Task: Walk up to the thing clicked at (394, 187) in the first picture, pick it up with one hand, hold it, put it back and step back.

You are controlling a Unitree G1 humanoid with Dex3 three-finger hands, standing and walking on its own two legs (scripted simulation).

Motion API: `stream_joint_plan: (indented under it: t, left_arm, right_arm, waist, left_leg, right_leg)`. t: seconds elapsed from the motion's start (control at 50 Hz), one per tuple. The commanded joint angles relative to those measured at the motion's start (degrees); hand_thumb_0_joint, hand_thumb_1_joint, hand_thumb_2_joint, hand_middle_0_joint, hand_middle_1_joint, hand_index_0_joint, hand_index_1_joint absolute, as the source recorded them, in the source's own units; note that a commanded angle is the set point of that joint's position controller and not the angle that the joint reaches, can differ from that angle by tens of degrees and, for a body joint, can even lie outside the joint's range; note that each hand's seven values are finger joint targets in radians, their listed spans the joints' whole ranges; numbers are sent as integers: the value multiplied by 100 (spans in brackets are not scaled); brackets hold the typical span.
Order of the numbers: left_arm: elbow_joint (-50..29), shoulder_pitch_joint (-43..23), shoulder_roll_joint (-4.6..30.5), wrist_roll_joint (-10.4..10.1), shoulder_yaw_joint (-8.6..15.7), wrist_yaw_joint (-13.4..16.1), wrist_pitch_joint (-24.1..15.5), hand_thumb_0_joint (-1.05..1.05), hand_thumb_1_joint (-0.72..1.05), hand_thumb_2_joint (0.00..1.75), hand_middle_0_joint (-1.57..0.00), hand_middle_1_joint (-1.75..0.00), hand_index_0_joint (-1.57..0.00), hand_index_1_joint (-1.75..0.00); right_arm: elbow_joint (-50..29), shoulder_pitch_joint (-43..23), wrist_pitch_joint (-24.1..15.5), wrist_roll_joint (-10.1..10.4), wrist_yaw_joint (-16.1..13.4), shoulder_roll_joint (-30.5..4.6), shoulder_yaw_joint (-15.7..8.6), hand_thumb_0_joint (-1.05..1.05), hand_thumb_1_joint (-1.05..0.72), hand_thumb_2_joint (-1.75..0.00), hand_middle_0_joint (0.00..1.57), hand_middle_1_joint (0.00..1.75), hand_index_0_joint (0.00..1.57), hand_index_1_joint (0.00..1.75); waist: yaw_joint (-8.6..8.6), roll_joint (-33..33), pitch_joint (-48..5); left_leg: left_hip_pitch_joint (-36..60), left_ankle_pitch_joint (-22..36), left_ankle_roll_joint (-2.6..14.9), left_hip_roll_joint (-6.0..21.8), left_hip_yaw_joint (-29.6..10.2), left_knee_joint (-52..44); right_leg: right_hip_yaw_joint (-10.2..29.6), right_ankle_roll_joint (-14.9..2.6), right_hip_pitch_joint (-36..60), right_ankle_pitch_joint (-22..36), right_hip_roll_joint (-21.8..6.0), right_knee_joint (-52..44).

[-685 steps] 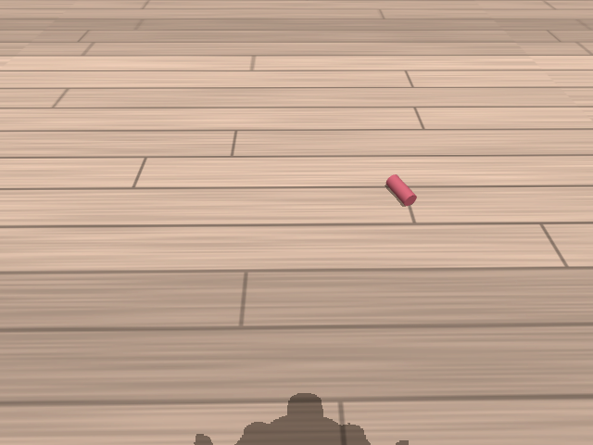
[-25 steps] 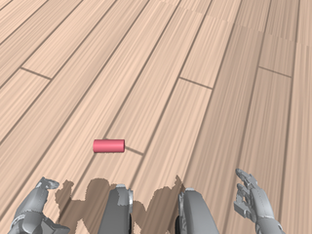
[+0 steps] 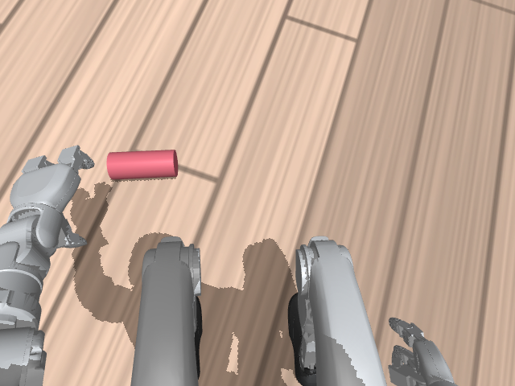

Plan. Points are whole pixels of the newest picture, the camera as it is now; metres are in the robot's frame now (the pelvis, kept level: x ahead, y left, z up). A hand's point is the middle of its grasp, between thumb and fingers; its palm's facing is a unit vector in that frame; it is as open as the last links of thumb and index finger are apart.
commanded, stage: rise first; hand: left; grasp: from above
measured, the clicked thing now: (144, 164) +0.54 +0.28 -0.38
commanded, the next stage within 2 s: none
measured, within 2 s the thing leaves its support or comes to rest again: neither
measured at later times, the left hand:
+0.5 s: hand (89, 186) +0.43 +0.32 -0.21, palm faces -0.46 -0.03 -0.89, open 14.3 cm
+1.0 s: hand (103, 176) +0.47 +0.32 -0.24, palm faces -0.46 -0.06 -0.89, open 14.1 cm
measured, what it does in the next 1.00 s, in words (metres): lowers itself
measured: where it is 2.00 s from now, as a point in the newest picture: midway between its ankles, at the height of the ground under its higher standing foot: (246, 355)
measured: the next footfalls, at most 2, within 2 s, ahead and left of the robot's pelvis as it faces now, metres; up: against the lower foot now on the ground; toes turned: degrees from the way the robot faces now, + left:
none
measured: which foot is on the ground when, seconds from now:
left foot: down 0.00-1.00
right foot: down 0.00-1.00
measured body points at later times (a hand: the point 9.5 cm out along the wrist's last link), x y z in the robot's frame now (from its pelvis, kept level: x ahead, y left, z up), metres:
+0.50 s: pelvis +0.00 +0.02 -0.06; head +0.22 +0.08 +0.33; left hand +0.45 +0.32 -0.16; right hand +0.08 -0.27 -0.17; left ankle +0.09 +0.15 -0.38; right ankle +0.09 -0.13 -0.38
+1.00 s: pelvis +0.01 +0.01 -0.07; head +0.26 +0.08 +0.30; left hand +0.49 +0.32 -0.19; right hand +0.06 -0.26 -0.18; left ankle +0.09 +0.15 -0.38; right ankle +0.09 -0.13 -0.38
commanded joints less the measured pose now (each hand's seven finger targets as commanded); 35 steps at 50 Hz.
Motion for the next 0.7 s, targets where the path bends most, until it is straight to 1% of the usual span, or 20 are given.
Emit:
stream_joint_plan:
  t: [0.0, 0.02, 0.04, 0.1, 0.14, 0.16, 0.2, 0.22, 0.28, 0.32, 0.36, 0.38, 0.44, 0.46, 0.54, 0.56, 0.58, 0.64, 0.66, 0.68]
  left_arm:
    - [-435, -1605, 2091, 437, 533, 397, -211, 0, -57, 106, -5, -103, -4, -104]
    - [-334, -1679, 2096, 519, 507, 454, -218, 0, -57, 105, -5, -102, -4, -103]
    - [-208, -1750, 1943, 609, 377, 496, -220, 0, -56, 105, -5, -102, -4, -103]
    - [150, -1987, 2108, 845, 369, 651, -231, 0, -57, 106, -5, -99, -4, -100]
    - [183, -2244, 2167, 988, 327, 725, -253, 0, -57, 105, -5, -99, -4, -100]
    - [409, -2155, 2076, 1072, 250, 740, -238, 0, -58, 105, -6, -98, -4, -99]
    - [380, -2452, 2078, 1173, 171, 796, -287, 0, -57, 105, -5, -97, -4, -98]
    - [400, -2554, 2206, 1247, 199, 838, -302, 0, -57, 105, -5, -97, -4, -98]
    - [576, -2776, 2184, 1414, 110, 920, -362, 0, -57, 104, -6, -97, -5, -98]
    - [652, -2877, 2327, 1551, 175, 1016, -405, 0, -56, 104, -5, -97, -5, -98]
    - [805, -3011, 2289, 1667, 105, 1091, -445, 0, -57, 104, -5, -98, -5, -99]
    - [918, -2942, 2319, 1728, 166, 1134, -462, 0, -57, 104, -6, -98, -5, -98]
    - [1088, -3145, 2298, 1771, 128, 1246, -477, 0, -56, 103, -6, -99, -5, -99]
    - [1083, -3217, 2345, 1789, 165, 1288, -474, 0, -56, 102, -5, -100, -5, -100]
    - [1330, -3368, 2280, 1799, 152, 1411, -406, 0, -56, 102, -6, -100, -6, -100]
    - [1276, -3520, 2375, 1805, 157, 1437, -404, 0, -54, 101, -5, -101, -6, -100]
    - [1387, -3393, 2390, 1803, 196, 1459, -364, 0, -56, 102, -6, -101, -6, -101]
    - [1435, -3493, 2406, 1811, 169, 1459, -326, 0, -55, 101, -5, -101, -6, -101]
    - [1384, -3533, 2435, 1808, 196, 1474, -316, 0, -55, 100, -5, -102, -6, -101]
    - [1433, -3490, 2376, 1794, 169, 1468, -301, 0, -54, 100, -6, -102, -6, -101]
  right_arm:
    - [-406, 799, 40, -13, -45, -1161, -367, 0, -88, -90, 20, 30, 20, 30]
    - [-392, 804, 95, -19, -29, -1185, -356, 0, -88, -90, 20, 30, 20, 30]
    - [-357, 835, 146, -36, -19, -1183, -354, 0, -88, -90, 20, 30, 20, 30]
    - [-293, 875, 270, -87, 20, -1227, -301, 0, -88, -90, 20, 30, 20, 30]
    - [-275, 897, 335, -124, 41, -1218, -289, 0, -89, -90, 20, 30, 20, 30]
    - [-277, 925, 373, -132, 54, -1247, -305, 0, -89, -90, 20, 30, 20, 30]
    - [-237, 948, 404, -161, 91, -1255, -269, 0, -89, -90, 20, 30, 20, 30]
    - [-222, 958, 416, -180, 96, -1257, -252, 0, -89, -90, 20, 30, 20, 30]
    - [-173, 981, 443, -225, 129, -1290, -229, 0, -89, -90, 20, 30, 20, 30]
    - [-143, 956, 469, -244, 138, -1355, -226, 0, -89, -90, 20, 30, 20, 30]
    - [-114, 998, 482, -295, 161, -1325, -180, 0, -90, -90, 20, 30, 20, 30]
    - [-100, 1016, 490, -320, 178, -1326, -171, 0, -90, -90, 20, 30, 20, 30]
    - [-71, 1023, 488, -381, 205, -1309, -127, 0, -90, -90, 20, 30, 20, 30]
    - [-60, 1032, 480, -394, 216, -1340, -129, 0, -90, -90, 20, 30, 20, 30]
    - [-40, 1113, 464, -459, 247, -1338, -114, 0, -90, -90, 20, 30, 20, 30]
    - [-62, 1113, 457, -469, 252, -1334, -103, 0, -90, -90, 20, 30, 20, 30]
    - [-32, 1121, 454, -464, 251, -1318, -107, 0, -90, -90, 20, 30, 20, 30]
    - [-31, 1138, 451, -485, 270, -1325, -85, 0, -90, -90, 20, 30, 20, 30]
    - [-45, 1161, 456, -484, 267, -1275, -72, 0, -90, -90, 20, 30, 20, 30]
    - [-40, 1181, 460, -487, 271, -1266, -63, 0, -90, -90, 20, 30, 20, 30]
  waist:
    - [-6, 473, -3798]
    - [-36, 542, -3787]
    - [-114, 567, -3703]
    - [-189, 746, -3460]
    - [-229, 929, -3509]
    - [-292, 834, -3449]
    - [-351, 1011, -3471]
    - [-342, 1075, -3492]
    - [-443, 1222, -3462]
    - [-441, 1334, -3510]
    - [-533, 1282, -3454]
    - [-517, 1247, -3419]
    - [-578, 1302, -3430]
    - [-549, 1380, -3556]
    - [-677, 1360, -3632]
    - [-696, 1403, -3669]
    - [-635, 1357, -3639]
    - [-692, 1447, -3657]
    - [-667, 1427, -3725]
    - [-706, 1378, -3754]
  left_leg:
    - [2331, 233, 435, -162, 723, -1093]
    - [2373, 188, 431, -160, 686, -1068]
    - [2351, 192, 429, -162, 672, -1021]
    - [2241, 60, 418, -168, 604, -957]
    - [2342, 90, 402, -159, 573, -920]
    - [2276, 83, 414, -167, 574, -864]
    - [2220, 99, 399, -187, 546, -799]
    - [2211, 132, 404, -190, 560, -744]
    - [2263, 197, 373, -173, 483, -675]
    - [2365, 284, 347, -164, 442, -620]
    - [2222, 350, 370, -177, 492, -476]
    - [2151, 376, 380, -188, 512, -434]
    - [2143, 355, 385, -178, 515, -358]
    - [2245, 408, 365, -165, 482, -361]
    - [2207, 520, 382, -161, 484, -222]
    - [2138, 504, 390, -157, 493, -196]
    - [2168, 536, 392, -153, 502, -189]
    - [2101, 540, 388, -149, 475, -146]
    - [2131, 669, 401, -138, 508, -63]
    - [2127, 777, 408, -150, 524, -21]
  right_leg:
    - [-443, -407, 1720, 338, 108, -1499]
    - [-494, -425, 1544, 298, 113, -1407]
    - [-532, -436, 1405, 339, 120, -1344]
    - [-609, -458, 1040, 253, 112, -1120]
    - [-656, -471, 944, 334, 107, -1001]
    - [-664, -472, 868, 332, 114, -1003]
    - [-682, -485, 728, 372, 106, -860]
    - [-683, -484, 715, 401, 112, -832]
    - [-737, -495, 497, 514, 95, -636]
    - [-751, -494, 327, 601, 85, -520]
    - [-748, -485, 351, 669, 98, -499]
    - [-749, -473, 362, 682, 97, -498]
    - [-769, -469, 270, 662, 99, -449]
    - [-785, -472, 229, 723, 94, -370]
    - [-807, -447, 227, 855, 112, -319]
    - [-812, -455, 222, 848, 130, -328]
    - [-802, -456, 234, 870, 131, -340]
    - [-818, -461, 204, 903, 140, -242]
    - [-801, -450, 311, 1024, 151, -260]
    - [-789, -443, 392, 1118, 154, -249]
